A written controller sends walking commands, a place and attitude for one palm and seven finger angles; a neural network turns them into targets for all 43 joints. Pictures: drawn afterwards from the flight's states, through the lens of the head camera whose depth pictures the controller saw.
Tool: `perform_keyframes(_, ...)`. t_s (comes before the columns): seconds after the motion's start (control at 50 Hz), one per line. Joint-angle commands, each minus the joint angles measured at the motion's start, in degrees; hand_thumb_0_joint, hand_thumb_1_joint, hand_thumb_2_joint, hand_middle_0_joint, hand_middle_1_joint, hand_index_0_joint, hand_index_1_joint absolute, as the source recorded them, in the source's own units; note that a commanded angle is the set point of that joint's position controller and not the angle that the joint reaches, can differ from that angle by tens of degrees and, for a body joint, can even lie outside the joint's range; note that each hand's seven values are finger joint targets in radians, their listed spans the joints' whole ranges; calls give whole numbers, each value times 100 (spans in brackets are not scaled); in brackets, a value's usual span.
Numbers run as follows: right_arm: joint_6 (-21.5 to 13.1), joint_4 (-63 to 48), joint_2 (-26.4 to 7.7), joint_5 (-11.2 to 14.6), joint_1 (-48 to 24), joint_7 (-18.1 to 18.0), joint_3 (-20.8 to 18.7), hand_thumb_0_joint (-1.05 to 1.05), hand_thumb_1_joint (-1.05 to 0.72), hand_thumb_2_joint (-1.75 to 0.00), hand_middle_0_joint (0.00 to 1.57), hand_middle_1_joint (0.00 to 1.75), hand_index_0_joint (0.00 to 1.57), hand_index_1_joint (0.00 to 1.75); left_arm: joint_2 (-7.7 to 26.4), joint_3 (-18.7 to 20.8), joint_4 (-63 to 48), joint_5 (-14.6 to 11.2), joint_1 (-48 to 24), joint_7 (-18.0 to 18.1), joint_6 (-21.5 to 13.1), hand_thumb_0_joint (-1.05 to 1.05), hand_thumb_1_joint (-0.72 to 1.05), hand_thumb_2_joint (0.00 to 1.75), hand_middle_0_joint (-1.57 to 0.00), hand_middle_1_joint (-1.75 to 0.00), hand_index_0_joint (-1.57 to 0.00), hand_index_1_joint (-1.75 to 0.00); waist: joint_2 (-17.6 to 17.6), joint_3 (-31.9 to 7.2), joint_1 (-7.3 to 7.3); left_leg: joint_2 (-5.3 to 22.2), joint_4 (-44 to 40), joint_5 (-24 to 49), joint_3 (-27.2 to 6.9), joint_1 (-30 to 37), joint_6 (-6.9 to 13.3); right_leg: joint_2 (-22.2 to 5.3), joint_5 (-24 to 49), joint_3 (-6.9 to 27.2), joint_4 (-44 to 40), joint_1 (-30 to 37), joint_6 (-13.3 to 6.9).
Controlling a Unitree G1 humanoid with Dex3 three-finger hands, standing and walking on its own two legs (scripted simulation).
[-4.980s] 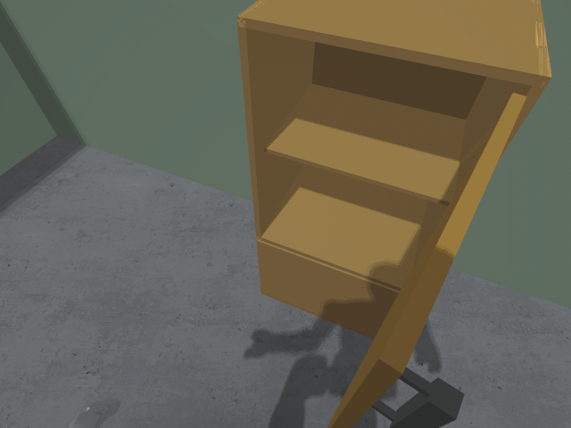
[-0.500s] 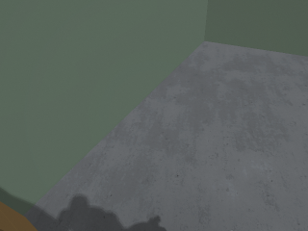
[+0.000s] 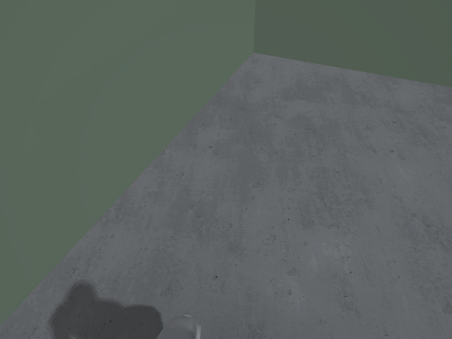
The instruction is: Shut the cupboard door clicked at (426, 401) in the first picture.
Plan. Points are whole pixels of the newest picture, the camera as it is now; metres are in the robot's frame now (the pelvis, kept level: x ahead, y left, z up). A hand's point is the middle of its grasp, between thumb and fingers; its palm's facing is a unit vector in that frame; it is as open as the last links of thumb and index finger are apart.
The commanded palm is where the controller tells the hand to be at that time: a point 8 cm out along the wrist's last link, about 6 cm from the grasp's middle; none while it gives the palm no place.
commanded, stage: walk to a spot facing it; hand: left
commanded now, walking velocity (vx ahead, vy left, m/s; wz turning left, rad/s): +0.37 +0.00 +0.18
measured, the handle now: out of the picture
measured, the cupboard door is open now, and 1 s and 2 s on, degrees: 100 100 100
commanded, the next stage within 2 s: turn to face it in 0.80 s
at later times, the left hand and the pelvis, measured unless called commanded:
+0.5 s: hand (152, 305) +0.23 +0.21 -0.19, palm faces +0.12 -0.98 -0.18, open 7.4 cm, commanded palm none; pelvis +0.24 +0.04 -0.02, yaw +3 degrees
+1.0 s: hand (184, 189) +0.56 +0.20 -0.17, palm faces +0.22 -0.96 -0.19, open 7.1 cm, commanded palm none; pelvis +0.48 +0.00 -0.01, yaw +10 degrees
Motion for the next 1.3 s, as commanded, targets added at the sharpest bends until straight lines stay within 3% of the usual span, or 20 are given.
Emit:
perform_keyframes(0.0,-238,-542,-247,57,-764,10,-16,0,-90,-90,20,30,20,30,663,91,310,15,1190,101,12,0,90,90,-20,-30,-20,-30,-608,901,154,28,-44,-65,63,-1487,90,-1902,2700,1035,-74,844,1184)
perform_keyframes(0.2,-370,-568,-201,164,-588,-37,164,0,-90,-90,20,30,20,30,977,64,285,-29,871,208,16,0,90,90,-20,-30,-20,-30,-610,681,-234,-896,-2162,-231,1209,637,570,-1467,7475,95,917,704,1307)
perform_keyframes(0.28,-446,21,-776,56,1821,-194,-78,0,-90,-90,20,30,20,30,1230,144,-54,-71,-104,86,-7,0,90,90,-20,-30,-20,-30,-351,-151,-1527,-303,-3303,267,133,3821,1365,-1431,6123,-92,4641,-1172,1191)
perform_keyframes(0.3,-439,170,-1087,-26,2282,-196,-200,0,-90,-90,20,30,20,30,910,113,-218,-240,-150,18,-9,0,90,90,-20,-30,-20,-30,783,-501,-1527,1457,-3804,1272,-2018,4680,2042,-524,90,-69,7270,-2625,1099)
perform_keyframes(0.32,-432,40,-1119,93,1877,-188,-120,0,-90,-90,20,30,20,30,896,154,-337,-215,-55,20,29,0,90,90,-20,-30,-20,-30,592,-782,-1021,1963,-4280,1475,-3155,4869,2373,-405,-1595,505,8052,-3420,824)
perform_keyframes(0.34,-475,-142,-1084,119,1429,-171,-94,0,-90,-90,20,30,20,30,899,193,-409,-120,-294,17,83,0,90,90,-20,-30,-20,-30,184,-89,-809,2080,-4477,910,-3088,4189,2307,-744,-1422,637,8039,-3864,643)
perform_keyframes(0.36,-548,-251,-851,45,1327,-209,-55,0,-90,-90,20,30,20,30,728,181,-621,-21,-645,-91,102,0,90,90,-20,-30,-20,-30,-297,646,-756,1746,-4646,645,-2770,3385,1315,-823,-1146,579,7754,-4011,656)
perform_keyframes(0.4,-666,-237,-298,52,740,-249,127,0,-90,-90,20,30,20,30,562,164,-398,65,-400,-178,331,0,90,90,-20,-30,-20,-30,81,752,-196,1243,-5117,-12,-1876,2120,580,-1224,-315,535,7161,-3401,757)
perform_keyframes(0.46,-776,-332,-426,99,601,-182,127,0,-90,-90,20,30,20,30,512,141,-463,110,-476,-247,499,0,90,90,-20,-30,-20,-30,93,935,8,790,-5402,-55,-972,1332,1135,-1436,-27,269,6166,-3127,962)
perform_keyframes(0.68,-700,60,-585,74,1901,-185,60,0,-90,-90,20,30,20,30,738,111,-1163,-3,-2633,-293,306,0,90,90,-20,-30,-20,-30,676,449,-640,694,-4555,3929,-374,3903,784,-937,441,-577,2367,-2939,801)
perform_keyframes(0.74,-671,50,-663,108,1737,-213,18,0,-90,-90,20,30,20,30,972,160,-864,35,-1616,-248,214,0,90,90,-20,-30,-20,-30,621,-199,-108,662,-3206,4909,-335,3943,588,-633,620,-690,1589,-1380,613)
perform_keyframes(0.76,-694,5,-656,146,1542,-190,8,0,-90,-90,20,30,20,30,1218,244,-589,48,-785,-212,151,0,90,90,-20,-30,-20,-30,442,-660,305,571,-2177,4173,-328,3017,488,-988,1194,-323,1500,173,456)
perform_keyframes(0.78,-744,-125,-357,199,1574,-141,40,0,-90,-90,20,30,20,30,1773,402,-343,84,46,-130,92,0,90,90,-20,-30,-20,-30,-792,-1294,580,-80,-513,1446,92,1375,326,-2558,2436,1258,1612,1859,-55)
perform_keyframes(0.8,-714,-210,-325,213,1809,-188,35,0,-90,-90,20,30,20,30,2068,453,-274,13,213,-121,113,0,90,90,-20,-30,-20,-30,-1163,-1655,372,-571,1304,-2578,19,376,223,-3826,3564,2617,1439,2375,-702)
perform_keyframes(0.88,-469,-349,-116,71,766,-103,41,0,-90,-90,20,30,20,30,1245,256,-553,-6,-1126,-61,129,0,90,90,-20,-30,-20,-30,-136,287,-66,345,1107,-1514,-362,305,194,-3078,2041,904,508,-729,-98)
perform_keyframes(0.98,-145,-447,65,23,886,36,49,0,-90,-90,20,30,20,30,1049,254,-774,44,-1461,-38,135,0,90,90,-20,-30,-20,-30,-873,370,-520,392,-304,-956,133,690,-106,-2506,2782,-765,464,-1522,240)
perform_keyframes(1.16,-198,-918,-730,6,567,163,-117,0,-90,-90,20,30,20,30,1803,447,-1052,6,-1499,-53,396,0,90,90,-20,-30,-20,-30,-630,-188,-646,-93,-3002,-124,518,2127,29,-2587,2486,-1104,2631,-870,547)
perform_keyframes(1.18,-240,-877,-1170,-32,1077,131,-231,0,-90,-90,20,30,20,30,1697,433,-1147,-47,-1434,-81,434,0,90,90,-20,-30,-20,-30,443,-665,-879,210,-3550,1345,-30,3059,243,-2201,1447,-1214,3941,-1357,816)
perform_keyframes(1.2,-293,-912,-1856,-21,1311,93,-344,0,-90,-90,20,30,20,30,1326,349,-1354,-138,-1207,-118,480,0,90,90,-20,-30,-20,-30,2406,-879,-857,1835,-3798,4311,-2178,3942,955,-1217,-2673,-992,5654,-2966,1284)
perform_keyframes(1.28,-208,-1272,-1478,59,134,-69,-198,0,-90,-90,20,30,20,30,1454,370,-1390,-27,-1593,-56,623,0,90,90,-20,-30,-20,-30,1143,-433,-552,1524,-4419,1393,-2120,2680,1124,-1451,-1631,222,6385,-3381,1229)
